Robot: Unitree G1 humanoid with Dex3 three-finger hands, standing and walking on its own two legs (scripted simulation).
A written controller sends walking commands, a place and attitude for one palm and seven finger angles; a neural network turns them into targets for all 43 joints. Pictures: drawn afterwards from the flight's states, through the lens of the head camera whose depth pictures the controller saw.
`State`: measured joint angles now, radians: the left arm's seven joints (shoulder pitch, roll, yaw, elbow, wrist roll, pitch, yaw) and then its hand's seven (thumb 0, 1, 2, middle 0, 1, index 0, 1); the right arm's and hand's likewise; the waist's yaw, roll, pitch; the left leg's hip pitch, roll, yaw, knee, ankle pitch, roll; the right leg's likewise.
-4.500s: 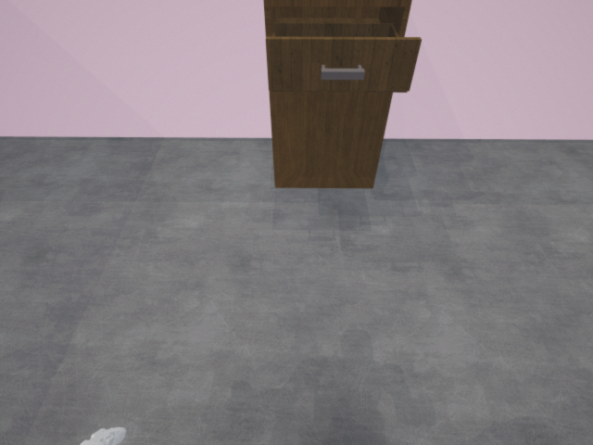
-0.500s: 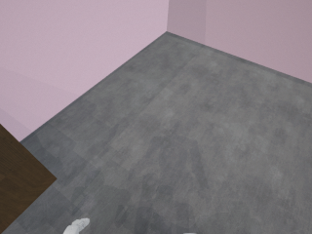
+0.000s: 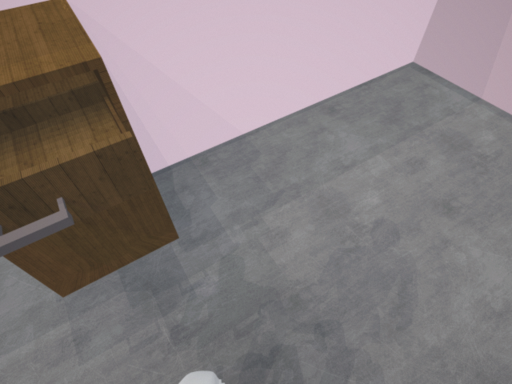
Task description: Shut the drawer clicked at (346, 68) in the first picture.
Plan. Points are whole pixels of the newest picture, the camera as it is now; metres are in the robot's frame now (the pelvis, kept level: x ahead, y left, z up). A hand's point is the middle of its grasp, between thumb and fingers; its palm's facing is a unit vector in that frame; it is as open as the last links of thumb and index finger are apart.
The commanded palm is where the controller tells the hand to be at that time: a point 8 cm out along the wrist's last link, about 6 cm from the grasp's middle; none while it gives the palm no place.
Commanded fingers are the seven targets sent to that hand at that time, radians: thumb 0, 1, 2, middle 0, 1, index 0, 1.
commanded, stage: turn to face it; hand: left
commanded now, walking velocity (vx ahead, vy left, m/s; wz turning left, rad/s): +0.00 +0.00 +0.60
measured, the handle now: (31, 223) +0.36 +0.46 -0.01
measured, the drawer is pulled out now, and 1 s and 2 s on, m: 0.28 0.28 0.28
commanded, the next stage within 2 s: take the last steps up to it in 0.90 s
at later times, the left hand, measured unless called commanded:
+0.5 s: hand out of the picture +0.04 +0.26 -0.15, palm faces +0.30 -0.92 -0.27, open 7.3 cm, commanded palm none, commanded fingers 0.00 0.90 0.90 -0.20 -0.30 -0.20 -0.30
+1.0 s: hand out of the picture -0.11 +0.18 -0.16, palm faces +0.54 -0.80 -0.25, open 7.3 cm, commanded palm none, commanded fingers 0.00 0.90 0.90 -0.20 -0.30 -0.20 -0.30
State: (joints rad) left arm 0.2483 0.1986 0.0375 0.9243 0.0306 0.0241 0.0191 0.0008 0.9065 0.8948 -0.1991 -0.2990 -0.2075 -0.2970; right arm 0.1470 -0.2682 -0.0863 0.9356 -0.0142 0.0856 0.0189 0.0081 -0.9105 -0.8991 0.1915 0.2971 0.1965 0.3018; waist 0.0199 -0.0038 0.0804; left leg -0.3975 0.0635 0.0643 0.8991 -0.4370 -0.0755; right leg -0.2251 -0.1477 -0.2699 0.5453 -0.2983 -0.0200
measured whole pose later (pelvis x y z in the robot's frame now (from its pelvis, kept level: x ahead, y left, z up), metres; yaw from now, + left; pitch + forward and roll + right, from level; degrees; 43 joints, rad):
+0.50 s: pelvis -0.01 +0.03 +0.00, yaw +16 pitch -1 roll +0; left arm 0.14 0.25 0.06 0.89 0.01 0.06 0.02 0.00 0.91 0.90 -0.20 -0.30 -0.20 -0.30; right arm 0.22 -0.21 -0.04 0.92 -0.02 0.04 0.00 0.01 -0.90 -0.90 0.20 0.30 0.21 0.30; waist -0.02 0.00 0.06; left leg -0.24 -0.05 -0.08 0.49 -0.23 0.03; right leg -0.42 -0.06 0.01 0.88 -0.43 0.10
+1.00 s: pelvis -0.05 -0.01 +0.00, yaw +32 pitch -1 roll +1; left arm 0.26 0.20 0.03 0.93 0.03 0.03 0.02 0.00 0.91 0.89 -0.20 -0.30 -0.21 -0.30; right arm 0.19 -0.25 -0.07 0.97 -0.01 0.08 0.01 0.01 -0.91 -0.90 0.19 0.30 0.20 0.30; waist 0.02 -0.01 0.07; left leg -0.31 0.03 0.03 0.80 -0.45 -0.05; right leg -0.25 -0.12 -0.19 0.52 -0.24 0.00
